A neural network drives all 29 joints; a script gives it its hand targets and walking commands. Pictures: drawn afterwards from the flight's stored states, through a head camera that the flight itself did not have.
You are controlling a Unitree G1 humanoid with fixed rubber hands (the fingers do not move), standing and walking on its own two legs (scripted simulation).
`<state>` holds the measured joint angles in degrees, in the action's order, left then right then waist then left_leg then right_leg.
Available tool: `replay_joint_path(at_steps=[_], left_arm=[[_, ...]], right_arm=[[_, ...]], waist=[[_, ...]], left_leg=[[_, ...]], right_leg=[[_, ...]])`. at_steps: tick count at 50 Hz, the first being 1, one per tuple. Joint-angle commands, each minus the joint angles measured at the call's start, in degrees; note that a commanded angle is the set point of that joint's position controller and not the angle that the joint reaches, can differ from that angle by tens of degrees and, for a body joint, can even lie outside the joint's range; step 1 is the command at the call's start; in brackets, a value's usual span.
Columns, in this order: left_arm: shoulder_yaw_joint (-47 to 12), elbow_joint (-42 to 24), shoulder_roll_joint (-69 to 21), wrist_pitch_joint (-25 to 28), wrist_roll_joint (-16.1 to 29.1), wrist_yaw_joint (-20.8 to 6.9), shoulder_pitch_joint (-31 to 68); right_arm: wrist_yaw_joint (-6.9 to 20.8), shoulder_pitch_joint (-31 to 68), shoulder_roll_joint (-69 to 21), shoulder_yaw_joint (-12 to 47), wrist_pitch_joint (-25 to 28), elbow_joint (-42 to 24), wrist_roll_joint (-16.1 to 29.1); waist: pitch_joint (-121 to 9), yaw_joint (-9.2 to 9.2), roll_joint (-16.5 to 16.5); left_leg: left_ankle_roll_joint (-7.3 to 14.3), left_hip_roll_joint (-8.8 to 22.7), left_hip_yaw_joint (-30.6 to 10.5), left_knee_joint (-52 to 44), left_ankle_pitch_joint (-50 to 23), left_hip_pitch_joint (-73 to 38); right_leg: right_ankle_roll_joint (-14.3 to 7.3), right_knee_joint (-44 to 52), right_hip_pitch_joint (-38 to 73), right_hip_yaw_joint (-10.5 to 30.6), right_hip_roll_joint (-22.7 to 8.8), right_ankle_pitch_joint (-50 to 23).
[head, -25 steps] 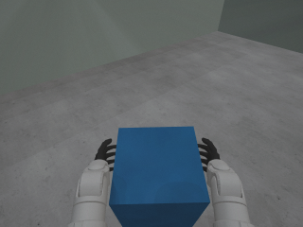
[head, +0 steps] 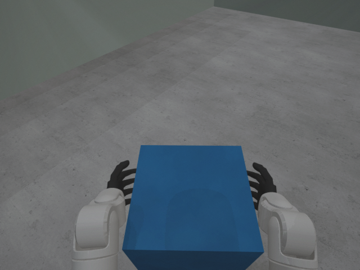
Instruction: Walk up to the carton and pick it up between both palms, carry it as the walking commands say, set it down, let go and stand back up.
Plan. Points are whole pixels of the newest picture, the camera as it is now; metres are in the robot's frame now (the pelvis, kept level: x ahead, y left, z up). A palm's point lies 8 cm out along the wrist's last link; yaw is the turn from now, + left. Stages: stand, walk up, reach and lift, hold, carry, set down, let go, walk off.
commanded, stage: carry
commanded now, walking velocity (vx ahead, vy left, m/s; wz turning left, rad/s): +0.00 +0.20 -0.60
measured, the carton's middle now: (189, 216) +0.26 -0.01 +0.01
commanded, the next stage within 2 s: none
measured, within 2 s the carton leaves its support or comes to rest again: neither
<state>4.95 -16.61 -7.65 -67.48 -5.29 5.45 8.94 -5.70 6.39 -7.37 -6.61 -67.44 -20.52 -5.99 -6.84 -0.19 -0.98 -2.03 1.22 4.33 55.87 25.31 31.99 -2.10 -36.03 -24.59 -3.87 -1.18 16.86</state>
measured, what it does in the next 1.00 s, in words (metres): steps to the left, turning right: left foot, then right foot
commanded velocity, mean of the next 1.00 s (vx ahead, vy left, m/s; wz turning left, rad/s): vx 0.00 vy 0.09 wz -0.26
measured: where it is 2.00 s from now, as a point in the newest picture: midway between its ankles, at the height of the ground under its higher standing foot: outside the picture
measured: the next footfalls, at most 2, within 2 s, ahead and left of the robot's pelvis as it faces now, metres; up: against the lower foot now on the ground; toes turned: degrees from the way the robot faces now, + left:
left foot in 0.26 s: +0.06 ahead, +0.21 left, +0.00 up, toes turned -2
right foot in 0.58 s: +0.00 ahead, +0.04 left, +0.00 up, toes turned -28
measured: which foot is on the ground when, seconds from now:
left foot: up 0.00-0.24, down 0.26-0.58, up 0.60-0.80, down 0.82-1.00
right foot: down 0.00-0.26, up 0.28-0.56, down 0.58-1.00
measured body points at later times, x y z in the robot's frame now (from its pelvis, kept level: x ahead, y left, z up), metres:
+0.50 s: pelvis +0.00 +0.12 +0.00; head +0.02 +0.13 +0.45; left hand +0.31 +0.20 +0.07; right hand +0.24 -0.10 +0.08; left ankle +0.02 +0.21 -0.73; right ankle -0.04 +0.03 -0.68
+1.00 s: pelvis +0.01 +0.18 +0.01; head +0.00 +0.20 +0.46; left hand +0.32 +0.23 +0.08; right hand +0.22 -0.05 +0.09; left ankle +0.07 +0.28 -0.73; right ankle -0.03 +0.06 -0.73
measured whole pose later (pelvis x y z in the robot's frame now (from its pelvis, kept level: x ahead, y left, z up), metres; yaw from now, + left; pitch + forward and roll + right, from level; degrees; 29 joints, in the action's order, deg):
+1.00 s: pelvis +0.01 +0.18 +0.01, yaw -21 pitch +4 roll +0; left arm 5.9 -17.4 -7.5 -69.1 -6.6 5.2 7.9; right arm -4.7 7.6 -7.5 -5.8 -67.3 -16.9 -6.5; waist -7.8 1.3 1.6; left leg 0.7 3.3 8.1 32.0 14.8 20.7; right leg 1.4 -32.0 -19.6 -5.2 -4.0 15.8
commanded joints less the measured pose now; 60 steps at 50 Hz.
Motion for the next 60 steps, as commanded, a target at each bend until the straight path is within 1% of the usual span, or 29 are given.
replay_joint_path(at_steps=[1, 4, 8, 10, 12, 13, 14, 15, 16, 17, 20, 23, 26, 27, 28, 29, 30, 31, 32, 34, 36, 38, 40, 41, 42, 43, 44, 49, 60], left_arm=[[-39.26, -7.36, -50.98, -0.56, 22.52, -14.35, 25.92], [-38.21, -7.94, -49.80, -1.03, 22.21, -14.34, 24.75], [-37.82, -7.04, -48.64, -1.60, 21.89, -14.70, 23.39], [-37.98, -7.18, -48.50, -1.63, 22.02, -14.82, 23.85], [-38.35, -6.83, -48.70, -1.62, 21.95, -14.84, 24.14], [-38.59, -6.79, -48.84, -1.58, 21.68, -14.97, 24.43], [-38.63, -5.92, -49.31, -1.52, 21.16, -15.12, 23.84], [-40.30, -6.83, -49.51, -1.65, 22.17, -15.25, 26.42], [-41.81, -7.57, -50.10, -1.18, 23.25, -15.50, 29.11], [-42.84, -8.50, -50.83, -0.84, 24.68, -15.71, 31.34], [-43.46, -10.17, -51.78, -0.28, 25.88, -15.14, 31.97], [-42.41, -9.63, -50.16, -0.57, 25.20, -14.51, 27.93], [-40.85, -7.52, -49.32, -0.94, 23.45, -14.55, 24.15], [-40.28, -6.61, -49.44, -0.94, 22.92, -14.72, 23.01], [-39.92, -5.89, -49.70, -0.83, 22.57, -14.93, 22.26], [-39.51, -5.53, -49.98, -0.67, 22.41, -15.15, 22.23], [-38.82, -4.61, -49.99, -0.43, 21.97, -15.27, 21.52], [-38.35, -2.43, -51.34, 0.24, 20.89, -15.11, 19.59], [-38.95, -4.94, -51.83, 0.60, 22.00, -15.23, 22.71], [-39.14, -5.83, -52.10, 0.89, 21.98, -15.09, 24.39], [-39.52, -7.16, -52.15, 1.23, 21.68, -14.54, 24.16], [-39.61, -7.50, -51.23, 1.13, 21.21, -14.22, 23.26], [-39.46, -6.70, -50.52, 0.77, 20.52, -14.08, 21.68], [-39.51, -6.36, -50.22, 0.61, 20.16, -14.06, 21.23], [-39.43, -5.76, -50.15, 0.47, 19.83, -14.13, 20.57], [-40.84, -6.79, -50.30, 0.11, 20.66, -14.24, 23.20], [-41.07, -6.25, -50.36, -0.16, 20.93, -14.38, 24.55], [-42.19, -4.94, -50.95, -0.92, 23.15, -14.85, 28.29], [-40.50, -3.25, -51.67, -1.18, 22.34, -14.41, 28.43]], right_arm=[[15.06, 29.52, -51.95, 44.17, -0.86, -3.59, 24.43], [14.52, 28.18, -52.21, 43.67, -1.21, -3.58, 24.00], [14.12, 25.84, -51.96, 42.78, -1.50, -1.81, 22.87], [14.03, 25.40, -51.93, 42.14, -1.41, -1.31, 22.54], [14.01, 24.13, -52.19, 41.43, -1.27, -0.31, 22.05], [14.11, 23.71, -52.23, 41.22, -1.14, 0.03, 21.73], [14.28, 22.71, -51.97, 41.08, -1.12, 0.85, 21.09], [14.69, 22.45, -51.76, 40.07, -0.26, 2.35, 20.84], [14.83, 22.61, -52.87, 39.93, 0.20, 1.93, 20.87], [14.81, 23.93, -53.31, 39.88, 0.67, 0.89, 21.03], [14.45, 25.42, -53.48, 39.34, 1.36, -1.71, 21.78], [13.99, 22.39, -51.97, 39.37, 0.88, -1.88, 21.18], [14.03, 20.66, -50.99, 40.74, 0.29, -1.49, 20.58], [14.09, 20.78, -50.94, 41.40, 0.21, -1.41, 20.59], [14.21, 21.00, -50.83, 41.89, 0.18, -1.18, 20.69], [14.36, 22.06, -50.85, 42.45, 0.24, -1.10, 21.03], [14.37, 23.14, -50.56, 42.66, -0.06, -1.61, 20.99], [14.80, 26.21, -50.55, 44.28, -0.48, -3.48, 22.19], [14.99, 28.50, -51.06, 45.49, 0.04, -4.73, 23.42], [15.36, 29.10, -52.81, 46.10, 0.39, -4.34, 24.36], [15.61, 28.07, -53.34, 45.67, 0.60, -4.24, 24.68], [15.55, 26.70, -52.71, 45.21, 0.39, -3.93, 24.45], [15.58, 25.16, -52.20, 44.74, -0.09, -2.85, 23.94], [15.70, 24.81, -51.91, 44.48, -0.38, -2.30, 23.76], [15.94, 24.42, -51.30, 43.97, -0.57, -1.77, 23.34], [16.13, 24.05, -50.63, 42.37, -0.24, -0.08, 22.69], [16.17, 24.09, -50.68, 41.82, -0.40, 0.76, 22.21], [15.67, 25.32, -50.54, 39.48, -0.57, 1.79, 20.85], [15.78, 27.88, -50.93, 40.07, -1.27, 1.42, 21.53]], waist=[[-10.92, 1.52, 7.85], [-12.76, 1.59, 11.08], [-13.16, 1.86, 14.25], [-13.25, 1.78, 16.36], [-14.87, 0.76, 14.75], [-16.21, 0.54, 8.10], [-13.96, 0.96, -4.62], [-13.32, 0.79, -18.17], [-12.71, 0.78, -14.71], [-11.05, 0.38, -10.36], [-9.32, 0.61, -8.59], [-12.31, 0.37, -9.51], [-15.00, -0.07, -9.36], [-15.32, 0.33, -8.12], [-15.53, 0.90, -6.16], [-16.58, 1.08, -3.27], [-16.81, 1.10, 8.04], [-15.32, 1.50, 18.26], [-14.26, 1.45, 14.23], [-13.17, 1.41, 8.99], [-13.83, 1.11, 8.95], [-14.63, 0.88, 9.83], [-15.67, 0.50, 9.20], [-16.22, 0.64, 7.94], [-16.37, 1.14, 2.53], [-14.84, 1.14, -5.55], [-13.46, 1.16, -6.50], [-10.34, 0.47, -3.10], [-10.58, 0.28, -1.16]], left_leg=[[-2.20, 3.35, -4.92, 4.92, -3.49, 9.41], [-2.42, 1.00, -2.42, 0.18, -2.36, 6.67], [-1.75, -0.50, -0.19, -9.45, -1.71, 0.62], [-1.21, -1.68, 1.42, -16.97, -2.50, -5.54], [-0.08, -1.76, 3.78, -31.61, -8.56, -17.74], [0.94, 3.29, -0.87, -36.45, -8.42, -25.26], [3.22, 15.56, -11.70, -40.01, -12.81, -29.17], [10.12, 26.06, -19.69, -38.83, -21.76, -26.49], [10.94, 23.74, -15.17, -36.74, -26.95, -23.69], [10.35, 20.52, -10.60, -36.39, -26.87, -20.38], [8.46, 14.31, -0.70, -33.73, -24.73, -21.69], [10.11, 14.91, 0.66, -30.10, -31.66, -25.45], [11.29, 16.80, -1.27, -25.99, -42.34, -28.38], [10.25, 16.33, -0.49, -23.67, -42.29, -28.94], [7.59, 15.66, 1.02, -21.17, -40.11, -26.70], [4.42, 14.60, 2.32, -17.97, -35.58, -19.83], [0.06, 10.54, 4.38, -11.56, -20.95, -6.67], [-2.16, 5.31, 3.60, -7.68, 2.29, 0.47], [-1.69, 5.74, 0.60, -5.38, 5.52, 2.67], [-1.19, 4.52, -0.53, -5.53, 2.15, 2.03], [-0.88, 2.81, 0.91, -11.03, -1.89, -3.14], [-0.99, 1.59, 2.76, -18.63, -5.50, -7.72], [-0.86, 3.03, 3.67, -28.11, -15.31, -15.72], [-0.38, 5.59, 2.16, -29.37, -17.91, -20.03], [0.26, 11.00, -3.30, -30.29, -27.51, -23.14], [2.24, 13.53, -5.37, -29.56, -33.86, -21.04], [3.02, 13.31, -5.00, -30.68, -32.43, -19.17], [2.71, 10.95, -2.88, -32.40, -19.58, -16.49], [3.25, 10.34, -3.32, -34.64, -14.46, -15.11]], right_leg=[[-6.52, 14.51, 16.80, 20.24, -16.72, -16.71], [-5.90, 12.82, 16.97, 18.06, -14.74, -21.09], [-5.16, 11.78, 13.87, 18.59, -14.35, -19.36], [-3.87, 11.17, 10.65, 18.34, -13.74, -18.68], [-1.46, 6.82, 5.29, 15.33, -10.70, -14.75], [-0.10, 0.04, -0.31, 12.01, -7.20, -7.74], [1.96, -10.06, -9.94, 5.81, -1.86, 7.30], [2.70, -22.22, -17.44, -1.16, 1.38, 21.21], [1.74, -30.45, -15.69, 1.53, -1.83, 19.80], [1.68, -34.30, -15.26, 1.72, -1.57, 16.18], [3.31, -29.94, -14.01, -0.70, -2.43, 8.64], [2.52, -19.50, -9.88, -3.23, -0.95, 10.97], [1.06, -7.98, -5.06, -4.70, 0.82, 10.34], [0.82, -0.91, -2.76, -5.36, 1.18, 6.18], [0.85, 9.12, 2.72, -5.03, -0.16, -3.59], [0.55, 14.25, 12.23, -0.35, -4.93, -11.67], [-2.59, 11.82, 22.78, 12.57, -16.83, -38.06], [-8.61, 9.86, 25.02, 22.73, -24.01, -55.63], [-8.56, 9.32, 25.35, 19.06, -21.72, -53.00], [-6.94, 10.67, 22.23, 14.40, -19.32, -42.28], [-4.93, 9.45, 18.78, 7.55, -14.77, -39.72], [-3.67, 8.42, 17.56, 5.13, -12.86, -36.48], [-1.16, 7.21, 14.13, 3.78, -11.31, -27.02], [0.05, 6.68, 11.30, 3.59, -10.51, -21.32], [1.42, 4.21, 7.96, 2.68, -8.55, -12.39], [2.78, 4.17, 6.32, 0.64, -5.81, -4.50], [3.08, 4.05, 7.03, 0.07, -5.62, -1.35], [2.88, 7.25, 7.24, 0.80, -6.28, -5.45], [3.21, 8.66, 9.44, 0.43, -6.67, -5.86]])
